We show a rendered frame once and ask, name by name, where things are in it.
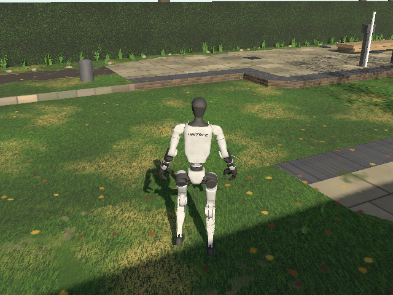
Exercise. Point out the robot right hand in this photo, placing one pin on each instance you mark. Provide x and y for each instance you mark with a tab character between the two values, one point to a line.
228	171

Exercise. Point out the robot left foot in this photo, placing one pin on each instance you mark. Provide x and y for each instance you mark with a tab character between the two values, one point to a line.
178	240

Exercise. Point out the left robot forearm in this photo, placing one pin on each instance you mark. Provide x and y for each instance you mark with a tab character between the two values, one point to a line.
166	161

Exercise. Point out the humanoid robot head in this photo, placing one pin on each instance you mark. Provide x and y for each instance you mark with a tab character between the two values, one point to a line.
199	105

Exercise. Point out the robot right upper arm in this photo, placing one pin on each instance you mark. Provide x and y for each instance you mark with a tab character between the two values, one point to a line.
216	130

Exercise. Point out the robot left hand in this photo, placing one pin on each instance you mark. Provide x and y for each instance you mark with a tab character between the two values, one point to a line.
161	171

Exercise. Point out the right robot forearm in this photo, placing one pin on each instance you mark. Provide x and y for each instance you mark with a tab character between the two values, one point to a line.
229	161

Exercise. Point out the robot left upper arm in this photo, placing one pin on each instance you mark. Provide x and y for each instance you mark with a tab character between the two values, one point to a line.
178	129

